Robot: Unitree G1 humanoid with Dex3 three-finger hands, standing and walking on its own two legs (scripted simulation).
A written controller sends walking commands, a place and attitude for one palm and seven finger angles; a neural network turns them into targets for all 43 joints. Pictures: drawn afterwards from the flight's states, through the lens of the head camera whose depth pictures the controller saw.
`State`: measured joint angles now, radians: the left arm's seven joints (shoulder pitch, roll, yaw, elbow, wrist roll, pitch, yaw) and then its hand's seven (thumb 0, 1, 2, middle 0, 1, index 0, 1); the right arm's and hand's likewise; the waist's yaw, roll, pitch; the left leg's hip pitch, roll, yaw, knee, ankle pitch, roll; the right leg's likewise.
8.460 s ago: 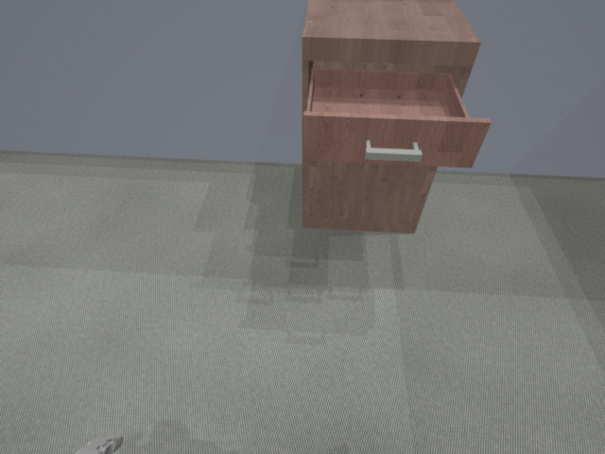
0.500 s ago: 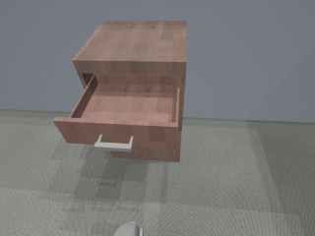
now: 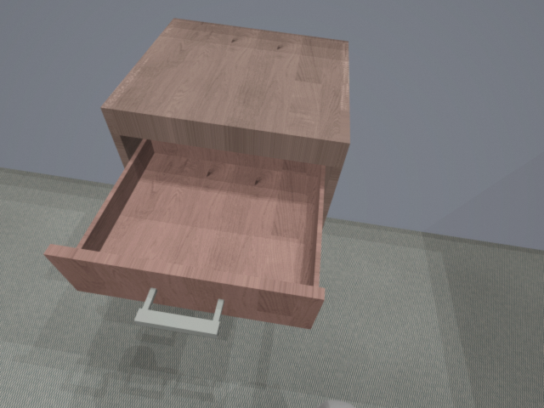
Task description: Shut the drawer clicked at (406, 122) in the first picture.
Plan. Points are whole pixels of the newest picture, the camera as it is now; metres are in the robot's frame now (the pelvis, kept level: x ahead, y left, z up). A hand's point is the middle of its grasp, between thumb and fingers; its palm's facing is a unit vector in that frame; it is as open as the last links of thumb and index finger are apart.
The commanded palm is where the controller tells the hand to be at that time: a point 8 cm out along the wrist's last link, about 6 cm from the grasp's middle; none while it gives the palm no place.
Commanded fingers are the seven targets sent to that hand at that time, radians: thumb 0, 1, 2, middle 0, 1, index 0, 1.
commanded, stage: come to a stop and stand still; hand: left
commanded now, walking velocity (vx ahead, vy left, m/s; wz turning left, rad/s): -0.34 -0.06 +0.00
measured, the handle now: (182, 311) +0.27 +0.18 -0.09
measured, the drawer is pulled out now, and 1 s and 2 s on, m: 0.30 0.30 0.30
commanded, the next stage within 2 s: look again from close up in 1.14 s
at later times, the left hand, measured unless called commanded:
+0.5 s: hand out of the picture +0.06 +0.12 -0.16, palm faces -0.01 -0.96 -0.29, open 7.3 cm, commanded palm none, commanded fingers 0.00 0.90 0.90 -0.20 -0.30 -0.20 -0.30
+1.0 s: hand out of the picture -0.07 +0.16 -0.18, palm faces +0.08 -0.98 -0.20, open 7.4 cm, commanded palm none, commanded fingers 0.00 0.90 0.90 -0.20 -0.30 -0.20 -0.30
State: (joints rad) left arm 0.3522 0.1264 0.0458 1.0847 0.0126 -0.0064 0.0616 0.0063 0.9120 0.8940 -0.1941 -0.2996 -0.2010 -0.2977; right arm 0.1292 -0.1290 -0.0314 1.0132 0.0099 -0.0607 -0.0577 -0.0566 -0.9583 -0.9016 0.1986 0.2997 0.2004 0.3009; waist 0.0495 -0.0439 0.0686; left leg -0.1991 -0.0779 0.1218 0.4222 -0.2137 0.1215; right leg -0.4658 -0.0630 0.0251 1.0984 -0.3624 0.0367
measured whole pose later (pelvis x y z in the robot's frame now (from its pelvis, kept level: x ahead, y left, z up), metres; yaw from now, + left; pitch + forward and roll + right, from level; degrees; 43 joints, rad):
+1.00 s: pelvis -0.03 -0.03 +0.00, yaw -1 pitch -1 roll +1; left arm 0.37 0.19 0.05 1.11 0.02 0.03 0.03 0.01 0.91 0.89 -0.20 -0.30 -0.20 -0.30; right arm 0.26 -0.14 -0.02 1.04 -0.02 0.00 -0.03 0.00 -0.92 -0.90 0.19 0.30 0.20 0.30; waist 0.03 -0.05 -0.01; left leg -0.17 0.00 0.02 0.46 -0.28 -0.01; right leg -0.31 -0.03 0.01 0.74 -0.41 0.00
